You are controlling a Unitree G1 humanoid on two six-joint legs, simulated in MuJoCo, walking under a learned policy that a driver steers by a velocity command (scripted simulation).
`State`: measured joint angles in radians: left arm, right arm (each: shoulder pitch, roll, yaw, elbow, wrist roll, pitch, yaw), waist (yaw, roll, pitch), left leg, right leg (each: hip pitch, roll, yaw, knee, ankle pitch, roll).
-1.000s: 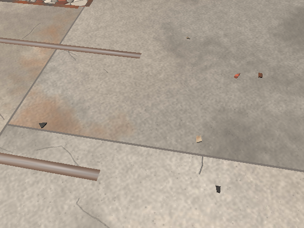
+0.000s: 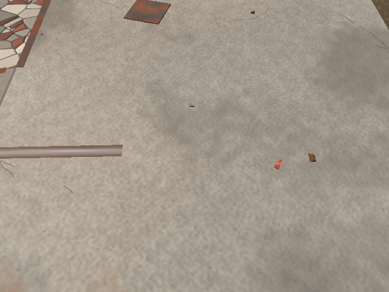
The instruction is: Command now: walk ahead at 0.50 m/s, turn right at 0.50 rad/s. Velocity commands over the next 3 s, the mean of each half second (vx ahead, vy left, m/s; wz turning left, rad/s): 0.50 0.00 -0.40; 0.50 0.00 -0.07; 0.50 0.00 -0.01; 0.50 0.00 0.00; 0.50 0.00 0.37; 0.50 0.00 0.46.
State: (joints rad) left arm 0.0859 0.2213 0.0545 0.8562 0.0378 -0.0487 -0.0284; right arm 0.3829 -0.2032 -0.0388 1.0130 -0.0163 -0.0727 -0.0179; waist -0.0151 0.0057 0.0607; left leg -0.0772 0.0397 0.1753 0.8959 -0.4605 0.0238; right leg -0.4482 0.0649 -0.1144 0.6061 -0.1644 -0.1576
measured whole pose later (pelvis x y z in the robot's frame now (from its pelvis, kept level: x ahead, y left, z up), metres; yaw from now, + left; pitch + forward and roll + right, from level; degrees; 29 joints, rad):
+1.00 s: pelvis +0.54 -0.05 +0.02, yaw -13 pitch +1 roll +2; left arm 0.02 0.22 0.01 0.79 0.03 -0.05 -0.03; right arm 0.45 -0.22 -0.04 0.99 -0.02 -0.08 0.00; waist -0.07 -0.02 0.04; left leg 0.09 -0.05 0.05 0.24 -0.35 0.03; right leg -0.49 -0.03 -0.06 0.53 -0.11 -0.06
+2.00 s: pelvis +1.06 -0.15 +0.03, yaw -12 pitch +0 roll +1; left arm 0.07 0.21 0.03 0.90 0.03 -0.03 -0.03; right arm 0.44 -0.19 -0.03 1.04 -0.01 -0.09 0.00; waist -0.05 -0.04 0.04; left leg 0.06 -0.09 0.09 0.17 -0.25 0.08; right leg -0.61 -0.10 -0.04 0.67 -0.02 -0.02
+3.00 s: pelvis +1.58 -0.16 +0.03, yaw +16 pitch +0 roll +0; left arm 0.13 0.25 0.05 0.83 0.04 -0.02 -0.02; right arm 0.37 -0.24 -0.06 0.94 0.00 -0.06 0.00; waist -0.04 -0.04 0.05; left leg -0.02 -0.15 -0.02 0.22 -0.20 0.14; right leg -0.66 -0.14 0.00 0.88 -0.10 0.03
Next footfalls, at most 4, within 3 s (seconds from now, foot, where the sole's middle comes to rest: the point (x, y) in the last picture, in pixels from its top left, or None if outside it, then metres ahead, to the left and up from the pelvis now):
0.50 left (180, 289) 0.46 0.08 -0.75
1.02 right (250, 223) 0.69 -0.17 -0.75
1.58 left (215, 150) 1.02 -0.06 -0.75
2.12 right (265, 105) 1.28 -0.31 -0.75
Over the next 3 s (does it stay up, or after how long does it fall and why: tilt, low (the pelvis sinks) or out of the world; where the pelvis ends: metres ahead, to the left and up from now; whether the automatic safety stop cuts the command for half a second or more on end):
stays up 1.58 -0.16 0.03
